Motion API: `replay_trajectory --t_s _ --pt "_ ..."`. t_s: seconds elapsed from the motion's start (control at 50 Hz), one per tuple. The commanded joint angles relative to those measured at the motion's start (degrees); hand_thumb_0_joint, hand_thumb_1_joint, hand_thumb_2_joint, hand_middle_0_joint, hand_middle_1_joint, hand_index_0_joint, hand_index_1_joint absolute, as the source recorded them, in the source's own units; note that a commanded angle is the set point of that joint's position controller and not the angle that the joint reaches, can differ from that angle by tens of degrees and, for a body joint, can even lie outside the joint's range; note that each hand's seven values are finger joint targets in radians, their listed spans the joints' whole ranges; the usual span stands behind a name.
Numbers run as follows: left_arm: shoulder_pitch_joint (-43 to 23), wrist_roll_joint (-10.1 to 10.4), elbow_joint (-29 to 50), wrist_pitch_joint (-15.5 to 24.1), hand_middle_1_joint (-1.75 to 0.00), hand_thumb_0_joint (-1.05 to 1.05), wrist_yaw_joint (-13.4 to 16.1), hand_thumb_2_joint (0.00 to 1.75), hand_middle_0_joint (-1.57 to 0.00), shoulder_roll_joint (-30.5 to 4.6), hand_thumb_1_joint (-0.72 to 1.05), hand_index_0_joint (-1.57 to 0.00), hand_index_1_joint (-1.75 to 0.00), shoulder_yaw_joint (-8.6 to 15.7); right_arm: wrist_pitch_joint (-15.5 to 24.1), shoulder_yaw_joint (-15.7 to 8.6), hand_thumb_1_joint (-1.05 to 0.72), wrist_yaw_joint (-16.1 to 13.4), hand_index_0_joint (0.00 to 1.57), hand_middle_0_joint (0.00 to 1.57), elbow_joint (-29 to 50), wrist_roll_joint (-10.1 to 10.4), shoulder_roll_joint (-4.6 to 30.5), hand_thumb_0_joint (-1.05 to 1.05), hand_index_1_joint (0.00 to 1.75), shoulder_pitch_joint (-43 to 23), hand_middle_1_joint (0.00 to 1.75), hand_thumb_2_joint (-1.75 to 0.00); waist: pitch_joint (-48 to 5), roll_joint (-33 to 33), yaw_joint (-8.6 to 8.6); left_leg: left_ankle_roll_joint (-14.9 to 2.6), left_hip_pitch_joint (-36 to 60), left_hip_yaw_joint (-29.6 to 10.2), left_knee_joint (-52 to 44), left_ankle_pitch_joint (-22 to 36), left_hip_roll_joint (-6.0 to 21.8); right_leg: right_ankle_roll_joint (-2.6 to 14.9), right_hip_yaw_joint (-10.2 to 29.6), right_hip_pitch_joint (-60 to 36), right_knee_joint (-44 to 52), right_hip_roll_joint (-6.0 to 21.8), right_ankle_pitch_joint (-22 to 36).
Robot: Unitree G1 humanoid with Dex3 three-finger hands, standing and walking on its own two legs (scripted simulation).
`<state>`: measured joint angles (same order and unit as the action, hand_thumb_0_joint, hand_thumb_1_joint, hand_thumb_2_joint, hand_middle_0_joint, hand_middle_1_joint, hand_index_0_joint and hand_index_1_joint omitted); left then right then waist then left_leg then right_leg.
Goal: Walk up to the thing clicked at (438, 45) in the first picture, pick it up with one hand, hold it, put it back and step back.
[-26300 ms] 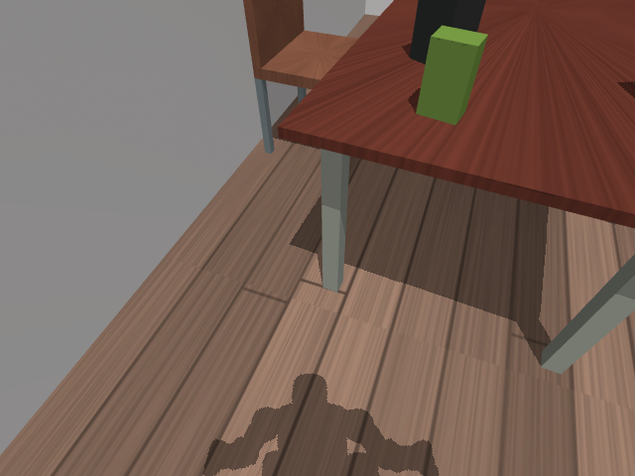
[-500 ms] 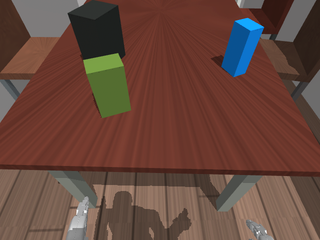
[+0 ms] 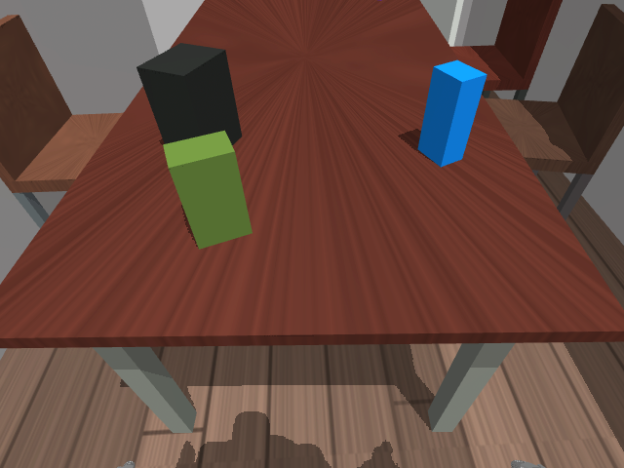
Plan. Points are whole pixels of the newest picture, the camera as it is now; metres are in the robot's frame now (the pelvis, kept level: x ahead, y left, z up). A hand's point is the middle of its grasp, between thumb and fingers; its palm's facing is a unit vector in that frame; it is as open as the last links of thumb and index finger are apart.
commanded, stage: home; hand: left
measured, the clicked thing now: (211, 192) +0.54 +0.20 +0.07
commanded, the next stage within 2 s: stand in 1.36 s
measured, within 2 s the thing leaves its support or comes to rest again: neither
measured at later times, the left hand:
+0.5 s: hand out of the picture +0.03 +0.26 -0.15, palm faces -0.07 -0.93 -0.37, open 17.7 cm
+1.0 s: hand out of the picture +0.07 +0.25 -0.14, palm faces -0.06 -0.93 -0.37, open 17.7 cm
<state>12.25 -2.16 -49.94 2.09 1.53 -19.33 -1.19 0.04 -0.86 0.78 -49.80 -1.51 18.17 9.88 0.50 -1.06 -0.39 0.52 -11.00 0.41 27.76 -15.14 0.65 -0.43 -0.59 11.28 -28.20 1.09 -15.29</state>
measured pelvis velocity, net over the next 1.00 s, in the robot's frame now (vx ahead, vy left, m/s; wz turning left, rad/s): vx -0.01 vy -0.01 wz -0.02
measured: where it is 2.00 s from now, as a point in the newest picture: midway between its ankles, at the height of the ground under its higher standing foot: outside the picture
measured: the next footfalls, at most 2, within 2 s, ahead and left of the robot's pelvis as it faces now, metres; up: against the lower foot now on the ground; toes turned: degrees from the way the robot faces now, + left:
none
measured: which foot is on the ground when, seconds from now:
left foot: down 0.00-1.00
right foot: down 0.00-1.00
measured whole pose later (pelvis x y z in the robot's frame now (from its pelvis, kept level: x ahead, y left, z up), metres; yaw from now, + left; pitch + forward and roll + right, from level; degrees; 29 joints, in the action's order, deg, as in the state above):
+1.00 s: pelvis -0.01 -0.01 +0.01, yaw -1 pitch -2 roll +0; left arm 6.8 -0.8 -65.3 0.8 0.2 -20.4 -1.3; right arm 0.1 0.7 0.4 -63.5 -0.5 20.4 7.3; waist 2.4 -1.1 0.0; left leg 1.4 -6.1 1.1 18.7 -10.2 1.8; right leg 0.2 0.0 6.9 -19.5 -0.1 -10.2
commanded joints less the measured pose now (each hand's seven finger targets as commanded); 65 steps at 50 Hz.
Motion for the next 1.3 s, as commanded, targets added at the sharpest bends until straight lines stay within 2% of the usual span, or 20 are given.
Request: replay_trajectory --t_s 0.0,0.08,0.1,0.12,0.2,0.28,0.3,0.34,0.38,0.4,0.48,0.56,0.66,0.74,0.86,0.94,1.0,1.06,1.22,1.28 --pt "-4.7 0.5 0.6 1.9 -0.04 0.0 0.3 0.02 -0.04 -11.6 -0.61 -0.04 -0.04 2.3 1.3 -2.5 -0.9 0.0 0.2 0.2 0.2 0.1 9.8 0.0 0.3 -2.8 0.3 -0.9 -2.9 1.2 -0.45 -1.51 4.0 -4.6 -6.3 10.3 4.7 2.52 5.2 0.6 7.4 5.7 12.2" --pt "-5.4 0.7 -3.8 1.1 -0.04 0.0 0.2 0.01 -0.04 -13.3 -0.61 -0.04 -0.04 1.9 0.8 -2.1 -0.9 0.0 0.2 0.2 -3.8 0.1 11.3 0.0 0.3 -3.1 0.3 -0.9 -0.2 1.1 -0.3 -1.52 2.6 -5.1 -9.3 4.3 4.6 2.4 6.0 0.9 10.1 5.5 4.0" --pt "-5.5 0.8 -4.7 1.0 -0.04 0.0 0.1 0.01 -0.04 -13.6 -0.61 -0.04 -0.04 1.8 0.8 -2.0 -0.9 0.0 0.2 0.2 -4.6 0.2 11.7 0.0 0.3 -3.2 0.3 -0.9 -0.4 0.9 -0.16 -1.6 3.0 -5.2 -9.6 5.3 4.9 2.59 6.3 0.3 10.2 5.7 5.2" --pt "-4.8 0.9 -5.6 0.8 -0.04 0.0 0.0 0.0 -0.04 -13.9 -0.61 -0.04 -0.04 1.6 0.7 -1.8 -0.9 0.0 0.2 0.2 -5.5 0.3 11.8 0.0 0.3 -3.5 0.3 -0.9 0.4 1.4 0.31 -1.44 3.0 -5.5 -10.1 4.0 4.8 2.46 6.2 1.3 11.2 5.5 2.4" --pt "-5.1 1.1 -8.2 0.6 -0.04 0.0 -0.1 0.01 -0.04 -14.8 -0.61 -0.04 -0.04 1.6 0.8 -1.6 -0.9 -0.1 0.2 0.2 -7.8 0.2 13.1 0.0 0.3 -2.9 0.3 -0.9 -0.3 0.5 0.35 -1.47 3.3 -5.6 -11.3 4.1 5.2 2.29 6.8 -0.7 11.6 5.7 3.1" --pt "-4.8 1.1 -10.2 0.2 -0.04 0.0 -0.2 0.01 -0.04 -15.8 -0.61 -0.04 -0.04 1.7 0.6 -1.3 -0.9 -0.1 0.2 0.2 -9.4 0.3 13.1 0.0 0.3 -2.4 0.3 -0.9 3.1 2.4 0.56 -1.35 1.8 -5.7 -12.1 0.2 4.6 2.09 7.6 2.4 14.2 5.5 -5.0" --pt "-5.1 1.0 -10.3 0.1 -0.04 0.0 -0.3 0.02 -0.04 -15.8 -0.61 -0.04 -0.04 1.8 0.5 -1.3 -0.9 -0.1 0.2 0.2 -9.6 0.2 13.3 0.0 0.3 -1.4 0.3 -0.9 2.9 1.8 0.07 -1.47 1.8 -5.5 -12.0 -0.9 4.4 2.1 8.0 2.9 14.7 5.6 -6.9" --pt "-5.1 1.2 -10.5 0.2 -0.04 0.0 -0.3 0.03 -0.04 -15.6 -0.59 -0.04 -0.05 1.7 0.8 -1.4 -0.9 -0.2 0.2 0.2 -9.8 0.2 13.4 0.0 0.3 -1.5 0.3 -0.9 0.1 1.6 0.28 -1.7 3.7 -5.6 -11.6 2.5 5.2 2.41 8.2 0.9 13.9 6.0 -2.5" --pt "-5.0 1.3 -11.1 0.0 -0.05 0.0 -0.4 0.03 -0.04 -15.3 -0.59 -0.04 -0.05 1.9 0.8 -1.4 -0.9 -0.3 0.2 0.2 -10.2 0.1 13.8 0.0 0.3 -1.5 0.3 -0.9 2.0 0.2 0.46 -1.6 1.5 -5.9 -12.4 -0.5 5.0 2.22 7.9 1.1 13.7 5.3 -3.7" --pt "-4.9 1.3 -11.3 0.0 -0.05 0.0 -0.4 0.03 -0.04 -15.2 -0.59 -0.04 -0.05 1.9 0.9 -1.4 -0.9 -0.3 0.2 0.2 -10.2 0.2 13.4 0.0 0.3 -1.5 0.3 -0.9 1.2 0.2 0.58 -1.67 1.2 -5.9 -12.6 0.5 5.2 2.29 7.8 -0.2 13.3 5.5 -2.4" --pt "-4.7 1.5 -11.8 0.2 -0.04 0.0 -0.5 0.03 -0.04 -14.3 -0.6 -0.04 -0.04 1.9 1.3 -1.2 -0.9 -0.6 0.2 0.2 -10.3 0.4 13.4 0.0 0.3 -1.9 0.3 -0.9 -1.2 -0.6 0.75 -1.6 3.0 -5.8 -12.4 5.6 6.0 2.21 7.4 -3.0 11.7 5.7 6.6" --pt "-5.5 1.5 -12.2 -0.2 -0.04 0.0 -0.6 0.02 -0.04 -14.2 -0.61 -0.04 -0.04 2.0 1.3 -0.9 -0.9 -0.9 0.2 0.2 -10.7 0.6 13.6 0.0 0.3 -2.0 0.3 -0.9 0.6 -0.6 0.55 -1.31 2.6 -5.7 -13.2 4.5 5.8 2.17 7.0 -2.1 11.7 5.3 5.7" --pt "-6.1 1.5 -12.4 -0.2 -0.04 0.0 -0.6 0.02 -0.04 -13.7 -0.61 -0.04 -0.04 2.0 1.3 -0.8 -0.9 -1.1 0.2 0.2 -10.8 0.8 13.7 0.0 0.3 -2.7 0.3 -0.9 -0.4 0.3 0.64 -1.35 4.1 -5.4 -13.0 6.2 6.3 2.13 7.1 -2.6 11.7 5.5 8.2" --pt "-6.6 1.6 -12.5 -0.2 -0.04 0.0 -0.6 0.03 -0.04 -13.6 -0.6 -0.04 -0.04 2.0 1.2 -0.8 -0.9 -1.0 0.2 0.2 -11.0 0.8 13.7 0.0 0.3 -2.9 0.3 -0.9 0.4 0.4 0.48 -1.16 4.2 -5.0 -13.0 6.3 6.1 2.02 7.2 -2.1 12.4 5.4 7.3" --pt "-7.4 1.6 -12.4 -0.1 -0.04 0.0 -0.5 0.02 -0.04 -13.7 -0.61 -0.04 -0.04 2.1 1.2 -0.9 -0.9 -1.1 0.2 0.2 -10.8 0.9 13.8 0.0 0.3 -3.6 0.3 -0.9 -2.0 1.0 0.02 -1.09 6.3 -4.6 -11.9 10.2 6.7 1.97 7.4 -4.0 11.9 6.1 14.2" --pt "-7.3 1.6 -12.6 0.0 -0.05 0.0 -0.5 0.03 -0.04 -13.4 -0.6 -0.04 -0.04 2.0 1.0 -0.9 -0.9 -1.1 0.2 0.2 -11.1 0.9 13.7 0.0 0.3 -3.8 0.3 -0.9 -1.0 1.0 0.21 -0.98 5.7 -4.6 -12.0 9.5 6.6 1.53 7.0 -3.8 12.6 5.9 13.0" --pt "-7.9 1.6 -12.3 -0.1 -0.05 0.0 -0.4 0.03 -0.04 -13.5 -0.59 -0.04 -0.05 2.3 1.1 -0.9 -0.9 -1.2 0.2 0.2 -10.9 0.8 13.7 0.0 0.3 -3.8 0.3 -0.9 -2.5 0.8 0.12 -0.95 6.3 -4.1 -11.7 11.5 6.9 1.76 7.1 -5.4 11.9 6.2 16.9" --pt "-8.0 1.7 -12.5 -0.1 -0.05 0.0 -0.5 0.03 -0.04 -13.7 -0.59 -0.05 -0.05 2.4 1.2 -0.8 -0.9 -1.2 0.2 0.2 -11.1 0.9 13.8 0.0 0.3 -4.3 0.3 -0.9 -2.3 0.6 0.21 -0.85 6.8 -4.1 -12.1 12.4 7.0 1.77 7.1 -5.5 11.7 6.2 17.5" --pt "-8.2 1.6 -12.6 -0.4 -0.05 0.0 -0.6 0.03 -0.04 -13.6 -0.6 -0.05 -0.05 2.7 1.3 -0.7 -0.9 -1.3 0.2 0.2 -11.3 0.8 13.6 0.0 0.3 -4.3 0.3 -0.9 -0.4 0.5 0.3 -0.71 5.7 -4.0 -13.3 7.9 6.7 1.67 7.2 -3.6 12.8 5.7 11.6" --pt "-8.2 1.8 -12.4 -0.4 -0.05 0.0 -0.6 0.03 -0.04 -13.3 -0.6 -0.04 -0.05 2.6 1.3 -0.8 -0.9 -1.3 0.2 0.2 -11.4 0.9 13.8 0.0 0.3 -4.0 0.3 -0.9 -1.1 0.5 0.39 -0.72 6.1 -4.1 -13.2 10.0 6.9 1.9 7.0 -4.2 12.3 5.7 13.1"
